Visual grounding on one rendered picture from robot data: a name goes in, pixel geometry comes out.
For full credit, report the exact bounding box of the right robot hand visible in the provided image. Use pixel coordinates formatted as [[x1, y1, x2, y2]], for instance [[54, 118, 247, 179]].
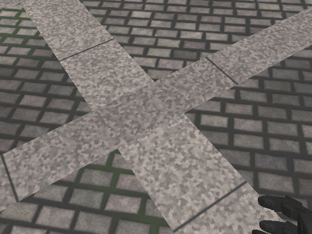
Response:
[[252, 195, 312, 234]]

